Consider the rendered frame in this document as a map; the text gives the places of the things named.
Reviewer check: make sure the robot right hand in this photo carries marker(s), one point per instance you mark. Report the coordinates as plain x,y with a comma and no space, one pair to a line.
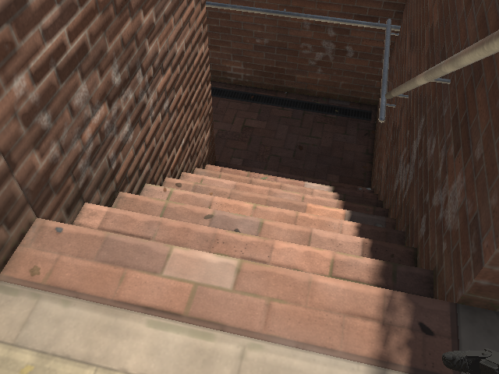
473,362

